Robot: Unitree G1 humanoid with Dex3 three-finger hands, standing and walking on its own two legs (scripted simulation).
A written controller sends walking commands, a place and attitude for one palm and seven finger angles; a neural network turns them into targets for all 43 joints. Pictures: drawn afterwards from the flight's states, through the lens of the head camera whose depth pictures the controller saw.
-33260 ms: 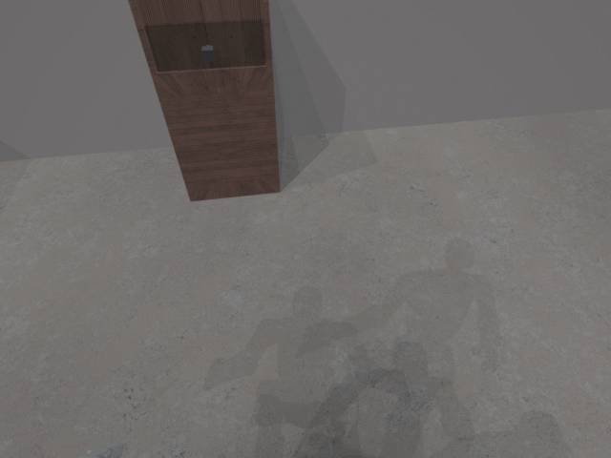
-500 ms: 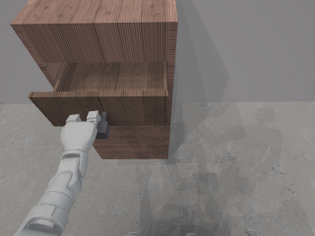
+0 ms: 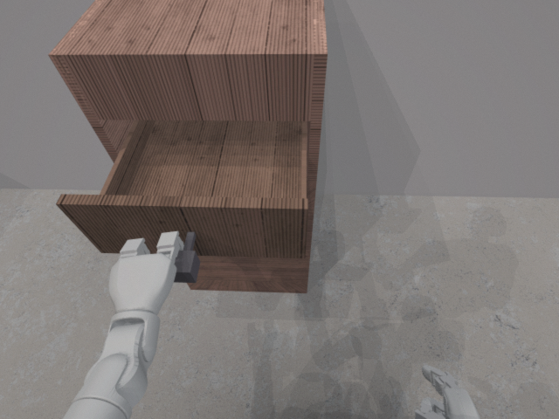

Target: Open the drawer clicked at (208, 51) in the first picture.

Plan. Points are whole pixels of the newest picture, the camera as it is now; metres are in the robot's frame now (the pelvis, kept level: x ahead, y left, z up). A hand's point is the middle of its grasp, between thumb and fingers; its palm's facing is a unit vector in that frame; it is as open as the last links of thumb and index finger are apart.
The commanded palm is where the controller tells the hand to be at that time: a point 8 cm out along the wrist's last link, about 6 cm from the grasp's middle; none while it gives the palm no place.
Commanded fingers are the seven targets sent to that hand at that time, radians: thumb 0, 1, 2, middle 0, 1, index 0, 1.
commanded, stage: pull the drawer open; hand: left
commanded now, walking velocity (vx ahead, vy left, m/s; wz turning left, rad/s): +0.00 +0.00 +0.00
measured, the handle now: (186, 255) +0.36 +0.18 -0.01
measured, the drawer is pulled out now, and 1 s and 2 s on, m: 0.20 0.30 0.30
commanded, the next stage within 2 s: open the thumb to release the handle in 0.96 s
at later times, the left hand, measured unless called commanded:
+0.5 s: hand (148, 332) +0.24 +0.21 -0.03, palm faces -0.01 -0.07 -1.00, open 5.3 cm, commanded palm +0.20 +0.21 +0.02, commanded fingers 0.00 0.90 0.90 -0.40 -1.35 -0.40 -1.35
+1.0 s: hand (139, 365) +0.20 +0.21 -0.03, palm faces -0.03 -0.10 -0.99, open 5.5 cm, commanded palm +0.15 +0.21 +0.02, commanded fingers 0.00 0.90 0.90 -0.40 -1.35 -0.40 -1.35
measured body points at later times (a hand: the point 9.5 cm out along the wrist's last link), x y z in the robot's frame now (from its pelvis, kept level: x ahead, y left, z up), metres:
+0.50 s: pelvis +0.00 +0.00 +0.00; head +0.05 -0.02 +0.44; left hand +0.24 +0.22 +0.03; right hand +0.19 -0.23 -0.12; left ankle -0.03 +0.12 -0.70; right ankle -0.02 -0.11 -0.70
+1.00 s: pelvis +0.00 -0.01 -0.01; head +0.05 -0.03 +0.43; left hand +0.20 +0.21 +0.03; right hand +0.20 -0.23 -0.12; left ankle -0.03 +0.12 -0.70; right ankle -0.02 -0.11 -0.70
